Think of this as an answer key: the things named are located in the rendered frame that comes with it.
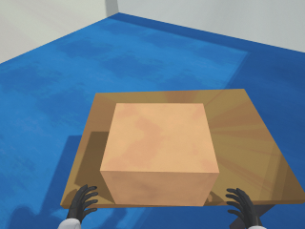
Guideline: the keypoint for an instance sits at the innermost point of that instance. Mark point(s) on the table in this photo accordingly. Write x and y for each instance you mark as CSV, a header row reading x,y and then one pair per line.
x,y
246,153

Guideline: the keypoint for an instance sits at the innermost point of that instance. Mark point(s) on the robot right hand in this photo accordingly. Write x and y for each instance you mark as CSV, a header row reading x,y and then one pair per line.
x,y
247,213

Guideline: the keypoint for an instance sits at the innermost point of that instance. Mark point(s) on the robot left forearm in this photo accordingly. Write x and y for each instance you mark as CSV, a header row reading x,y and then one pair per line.
x,y
70,224

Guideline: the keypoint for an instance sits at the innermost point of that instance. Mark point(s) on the robot left hand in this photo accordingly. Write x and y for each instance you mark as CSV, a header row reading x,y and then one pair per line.
x,y
78,204

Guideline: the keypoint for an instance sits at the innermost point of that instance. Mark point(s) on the carton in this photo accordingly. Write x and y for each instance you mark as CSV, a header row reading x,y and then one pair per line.
x,y
159,154

